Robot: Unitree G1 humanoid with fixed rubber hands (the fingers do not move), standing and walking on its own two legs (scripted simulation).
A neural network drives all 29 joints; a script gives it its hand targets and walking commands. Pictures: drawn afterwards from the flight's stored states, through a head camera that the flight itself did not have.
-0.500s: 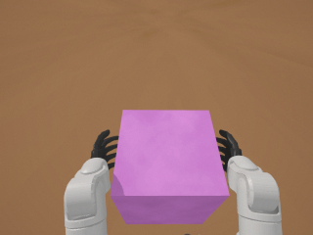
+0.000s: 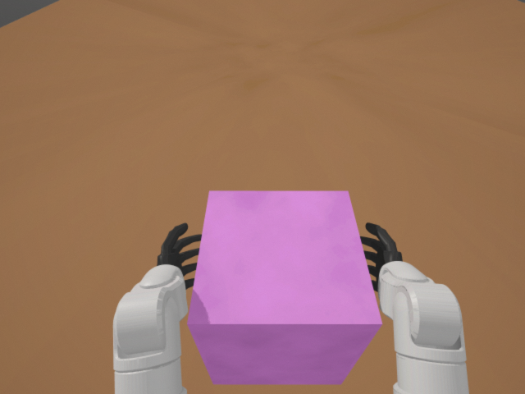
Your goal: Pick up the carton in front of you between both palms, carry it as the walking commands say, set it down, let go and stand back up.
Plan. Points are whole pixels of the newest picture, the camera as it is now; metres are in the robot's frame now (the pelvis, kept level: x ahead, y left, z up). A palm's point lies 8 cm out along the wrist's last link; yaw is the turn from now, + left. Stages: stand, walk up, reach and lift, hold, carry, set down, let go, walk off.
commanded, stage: carry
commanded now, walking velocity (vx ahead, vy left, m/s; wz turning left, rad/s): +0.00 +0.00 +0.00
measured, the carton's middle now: (277, 291) +0.28 +0.00 +0.03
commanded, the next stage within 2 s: hold in 1.90 s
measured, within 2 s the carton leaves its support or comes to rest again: neither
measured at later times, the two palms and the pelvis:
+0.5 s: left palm (176, 281) +0.29 +0.16 +0.05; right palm (371, 283) +0.28 -0.14 +0.05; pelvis +0.02 +0.01 +0.00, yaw +0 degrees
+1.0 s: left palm (177, 286) +0.28 +0.16 +0.05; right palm (372, 288) +0.27 -0.14 +0.04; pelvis -0.01 +0.01 +0.00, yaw +0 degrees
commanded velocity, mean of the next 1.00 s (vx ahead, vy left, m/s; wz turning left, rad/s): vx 0.00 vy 0.00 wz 0.00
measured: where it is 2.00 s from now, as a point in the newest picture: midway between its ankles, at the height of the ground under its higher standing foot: outside the picture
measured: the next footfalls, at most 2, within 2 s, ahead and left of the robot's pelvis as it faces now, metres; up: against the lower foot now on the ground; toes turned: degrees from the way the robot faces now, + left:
none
